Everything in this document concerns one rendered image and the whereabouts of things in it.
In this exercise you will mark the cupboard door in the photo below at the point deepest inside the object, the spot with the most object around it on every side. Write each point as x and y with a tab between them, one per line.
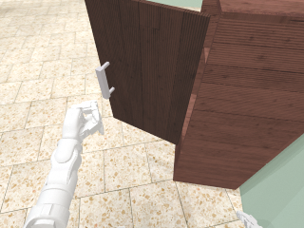
154	53

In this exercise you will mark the handle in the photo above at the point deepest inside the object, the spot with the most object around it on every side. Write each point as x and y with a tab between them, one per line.
100	72

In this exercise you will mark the left robot hand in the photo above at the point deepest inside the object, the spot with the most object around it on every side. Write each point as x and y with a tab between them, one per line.
77	126

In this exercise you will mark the right robot hand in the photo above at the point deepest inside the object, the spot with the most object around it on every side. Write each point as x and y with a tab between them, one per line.
248	220

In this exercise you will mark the robot left forearm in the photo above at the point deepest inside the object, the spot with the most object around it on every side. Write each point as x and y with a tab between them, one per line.
52	207

